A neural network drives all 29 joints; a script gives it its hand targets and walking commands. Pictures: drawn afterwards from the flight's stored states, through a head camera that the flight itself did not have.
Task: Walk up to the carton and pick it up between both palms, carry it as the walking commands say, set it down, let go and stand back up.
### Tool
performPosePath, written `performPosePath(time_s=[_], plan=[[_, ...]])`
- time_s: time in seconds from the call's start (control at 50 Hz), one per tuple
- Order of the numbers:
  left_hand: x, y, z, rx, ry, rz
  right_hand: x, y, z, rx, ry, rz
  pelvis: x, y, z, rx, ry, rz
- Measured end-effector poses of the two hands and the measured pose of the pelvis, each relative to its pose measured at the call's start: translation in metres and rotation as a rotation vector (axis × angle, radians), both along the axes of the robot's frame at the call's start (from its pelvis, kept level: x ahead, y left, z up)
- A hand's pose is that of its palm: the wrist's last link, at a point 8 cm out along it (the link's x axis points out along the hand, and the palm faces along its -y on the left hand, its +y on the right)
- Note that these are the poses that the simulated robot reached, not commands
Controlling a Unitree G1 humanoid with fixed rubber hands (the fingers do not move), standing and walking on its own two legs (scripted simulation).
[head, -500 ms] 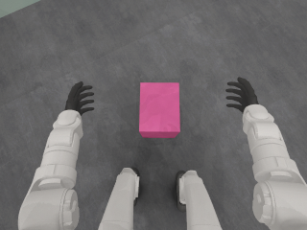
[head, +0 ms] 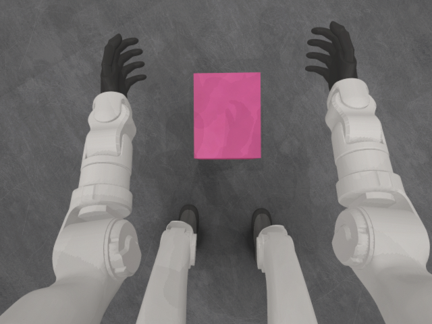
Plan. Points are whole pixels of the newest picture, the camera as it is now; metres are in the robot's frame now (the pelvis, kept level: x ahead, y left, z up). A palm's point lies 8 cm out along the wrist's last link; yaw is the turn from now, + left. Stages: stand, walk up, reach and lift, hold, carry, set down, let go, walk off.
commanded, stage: reach and lift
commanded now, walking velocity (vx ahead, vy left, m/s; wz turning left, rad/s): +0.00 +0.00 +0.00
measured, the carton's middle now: (226, 122) +0.49 +0.01 -0.53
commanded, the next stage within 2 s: none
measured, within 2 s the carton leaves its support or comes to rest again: neither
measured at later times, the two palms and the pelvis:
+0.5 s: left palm (141, 108) +0.47 +0.20 -0.25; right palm (313, 99) +0.50 -0.17 -0.25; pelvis -0.03 +0.00 -0.12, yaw +1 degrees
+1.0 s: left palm (158, 121) +0.47 +0.20 -0.39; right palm (291, 115) +0.50 -0.16 -0.40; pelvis -0.05 +0.00 -0.23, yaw +2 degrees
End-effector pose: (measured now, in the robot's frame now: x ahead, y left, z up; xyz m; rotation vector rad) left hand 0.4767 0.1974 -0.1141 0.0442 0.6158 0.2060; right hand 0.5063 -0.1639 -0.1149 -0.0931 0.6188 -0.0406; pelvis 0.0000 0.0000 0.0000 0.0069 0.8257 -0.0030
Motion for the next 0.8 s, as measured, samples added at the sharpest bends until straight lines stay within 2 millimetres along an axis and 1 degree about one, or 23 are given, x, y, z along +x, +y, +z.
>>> performPosePath(time_s=[0.12,0.18,0.22,0.3,0.44,0.54,0.64,0.8], plan=[[-0.006,0.005,-0.011,-0.003,0.007,0.013,-0.006,-0.002,-0.014,-0.005,0.012,0.000,0.000,0.001,-0.005,0.003,0.024,-0.001],[-0.008,0.007,-0.021,-0.006,0.018,0.017,-0.008,-0.003,-0.025,-0.003,0.025,-0.003,-0.003,0.001,-0.014,0.005,0.035,0.002],[-0.009,0.007,-0.031,-0.008,0.023,0.018,-0.009,-0.002,-0.034,-0.001,0.031,-0.006,-0.005,0.001,-0.024,0.005,0.042,0.005],[-0.007,0.005,-0.056,-0.009,0.026,0.016,-0.007,-0.001,-0.059,0.002,0.036,-0.016,-0.011,0.001,-0.049,0.004,0.051,0.011],[-0.004,0.001,-0.112,-0.009,0.023,0.024,-0.005,-0.003,-0.112,-0.001,0.028,-0.038,-0.022,0.001,-0.099,-0.003,0.055,0.017],[-0.005,0.002,-0.148,-0.012,0.026,0.032,-0.005,-0.003,-0.147,-0.004,0.024,-0.043,-0.028,0.001,-0.130,-0.004,0.050,0.014],[-0.004,0.001,-0.177,-0.015,0.035,0.029,-0.005,-0.002,-0.176,-0.003,0.030,-0.043,-0.032,0.000,-0.156,0.000,0.041,0.013],[-0.005,-0.002,-0.220,-0.015,0.060,0.019,-0.007,0.002,-0.222,0.001,0.052,-0.043,-0.039,0.000,-0.191,0.007,0.021,0.014]])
